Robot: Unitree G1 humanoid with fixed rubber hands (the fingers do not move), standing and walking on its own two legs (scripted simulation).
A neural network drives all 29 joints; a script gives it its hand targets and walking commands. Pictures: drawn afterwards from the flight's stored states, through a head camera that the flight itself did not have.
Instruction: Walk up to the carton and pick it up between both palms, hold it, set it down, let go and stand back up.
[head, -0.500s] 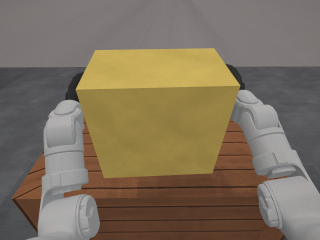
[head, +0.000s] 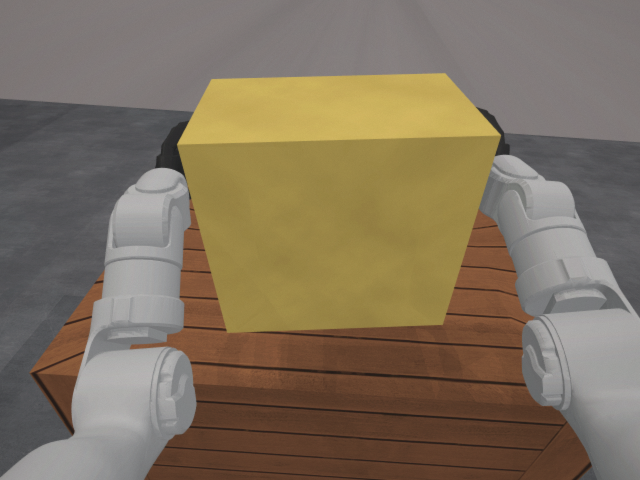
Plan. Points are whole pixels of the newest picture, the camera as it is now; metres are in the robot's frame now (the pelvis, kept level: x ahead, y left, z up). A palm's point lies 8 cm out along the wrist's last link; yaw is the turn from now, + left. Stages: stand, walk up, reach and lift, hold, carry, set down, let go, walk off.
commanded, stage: reach and lift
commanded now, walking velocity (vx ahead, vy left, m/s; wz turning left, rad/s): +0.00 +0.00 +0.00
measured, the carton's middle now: (332, 207) +0.39 +0.00 +0.21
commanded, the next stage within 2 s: hold in 0.24 s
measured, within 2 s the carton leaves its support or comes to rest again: neither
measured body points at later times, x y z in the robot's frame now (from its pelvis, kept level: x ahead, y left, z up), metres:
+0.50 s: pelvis +0.00 -0.02 +0.00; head -0.09 -0.02 +0.44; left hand +0.37 +0.17 +0.28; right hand +0.38 -0.20 +0.28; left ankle +0.02 +0.13 -0.75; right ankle -0.01 -0.14 -0.75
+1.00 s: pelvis -0.01 +0.00 +0.00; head -0.10 +0.03 +0.44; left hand +0.38 +0.17 +0.27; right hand +0.38 -0.20 +0.33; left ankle +0.02 +0.13 -0.75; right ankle -0.01 -0.14 -0.75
